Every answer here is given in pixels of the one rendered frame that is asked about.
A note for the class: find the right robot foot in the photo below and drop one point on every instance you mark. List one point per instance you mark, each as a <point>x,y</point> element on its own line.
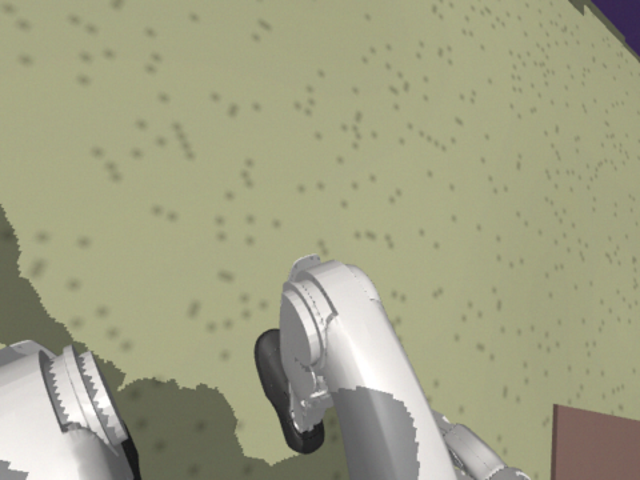
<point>276,388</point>

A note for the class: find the left robot foot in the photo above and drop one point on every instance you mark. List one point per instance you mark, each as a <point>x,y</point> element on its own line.
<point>131,455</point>

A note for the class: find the right robot hand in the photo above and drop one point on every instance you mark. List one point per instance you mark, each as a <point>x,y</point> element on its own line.
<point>468,451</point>

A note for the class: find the armchair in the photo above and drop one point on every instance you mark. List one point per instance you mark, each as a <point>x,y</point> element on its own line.
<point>625,16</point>

